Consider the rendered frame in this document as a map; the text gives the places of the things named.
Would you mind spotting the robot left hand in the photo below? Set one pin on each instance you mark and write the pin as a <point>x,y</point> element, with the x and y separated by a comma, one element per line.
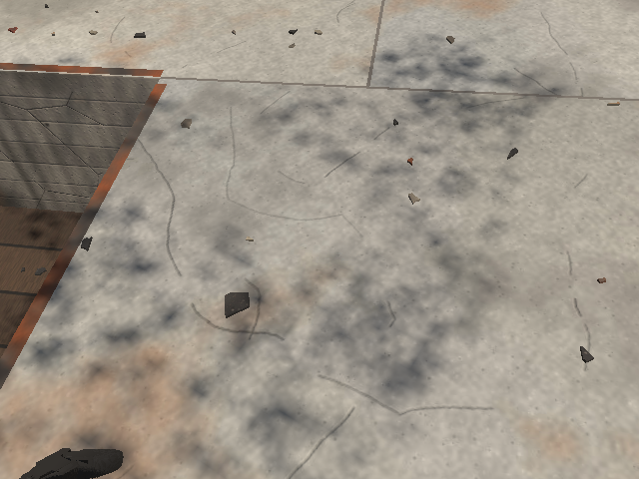
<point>83,464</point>

